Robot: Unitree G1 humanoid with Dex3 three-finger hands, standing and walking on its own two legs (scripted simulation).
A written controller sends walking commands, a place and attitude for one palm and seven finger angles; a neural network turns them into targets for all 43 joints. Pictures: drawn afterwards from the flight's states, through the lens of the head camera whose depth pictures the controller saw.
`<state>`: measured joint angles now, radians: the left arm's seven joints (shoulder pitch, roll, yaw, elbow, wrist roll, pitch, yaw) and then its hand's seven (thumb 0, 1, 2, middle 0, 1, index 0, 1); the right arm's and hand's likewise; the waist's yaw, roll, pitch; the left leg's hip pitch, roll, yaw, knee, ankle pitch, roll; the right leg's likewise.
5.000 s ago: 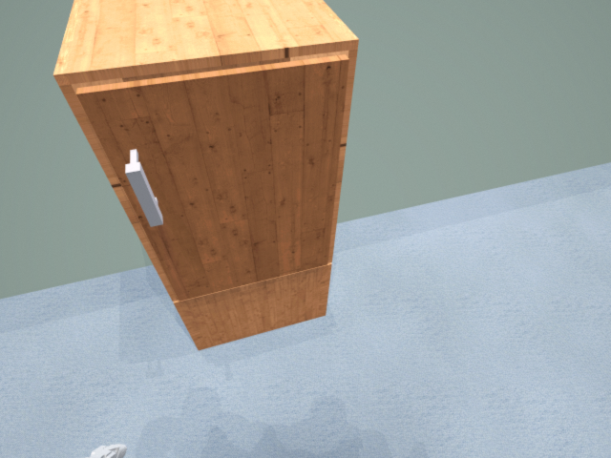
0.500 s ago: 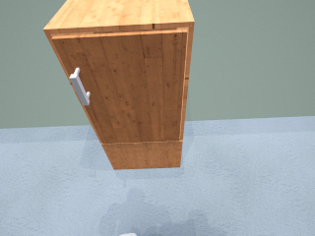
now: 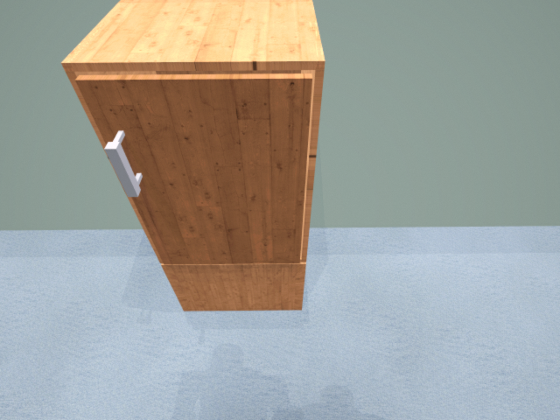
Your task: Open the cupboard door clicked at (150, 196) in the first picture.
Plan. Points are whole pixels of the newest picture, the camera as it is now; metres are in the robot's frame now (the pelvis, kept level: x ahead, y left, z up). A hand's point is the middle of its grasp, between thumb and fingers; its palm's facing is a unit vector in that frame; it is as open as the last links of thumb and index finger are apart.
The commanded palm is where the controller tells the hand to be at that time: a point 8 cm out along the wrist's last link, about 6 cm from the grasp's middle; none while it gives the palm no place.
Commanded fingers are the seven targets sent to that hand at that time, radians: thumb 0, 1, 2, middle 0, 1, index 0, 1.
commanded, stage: shuffle to correct the standing spot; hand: left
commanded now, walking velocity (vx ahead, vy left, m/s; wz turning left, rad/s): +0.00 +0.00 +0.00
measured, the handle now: (127, 164) +0.58 +0.34 +0.02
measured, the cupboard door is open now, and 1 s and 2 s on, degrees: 0 0 0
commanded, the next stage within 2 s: come to a stop and stand still in 0.84 s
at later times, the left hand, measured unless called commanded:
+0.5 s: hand out of the picture +0.05 +0.23 -0.18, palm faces +0.08 -0.97 -0.23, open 7.4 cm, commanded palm none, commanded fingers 0.00 0.90 0.90 -0.20 -0.30 -0.20 -0.30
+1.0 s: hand out of the picture +0.06 +0.29 -0.16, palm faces +0.07 -0.96 -0.28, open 7.4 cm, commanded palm none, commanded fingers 0.00 0.90 0.90 -0.20 -0.30 -0.20 -0.30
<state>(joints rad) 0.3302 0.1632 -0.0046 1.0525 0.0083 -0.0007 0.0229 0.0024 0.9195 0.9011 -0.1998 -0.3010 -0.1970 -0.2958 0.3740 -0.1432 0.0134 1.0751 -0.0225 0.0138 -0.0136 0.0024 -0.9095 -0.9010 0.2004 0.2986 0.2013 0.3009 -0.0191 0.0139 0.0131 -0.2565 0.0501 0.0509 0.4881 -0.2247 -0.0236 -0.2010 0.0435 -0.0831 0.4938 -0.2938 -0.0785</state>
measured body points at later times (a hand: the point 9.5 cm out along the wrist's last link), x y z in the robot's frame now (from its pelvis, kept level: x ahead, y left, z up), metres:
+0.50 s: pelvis +0.05 +0.05 -0.01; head +0.07 +0.05 +0.44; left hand +0.05 +0.28 -0.17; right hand +0.12 -0.19 -0.16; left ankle +0.06 +0.14 -0.74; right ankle +0.00 -0.05 -0.70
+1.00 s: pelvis +0.05 +0.09 +0.01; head +0.10 +0.08 +0.45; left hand +0.06 +0.34 -0.14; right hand +0.14 -0.16 -0.15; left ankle +0.04 +0.27 -0.68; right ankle +0.05 -0.04 -0.74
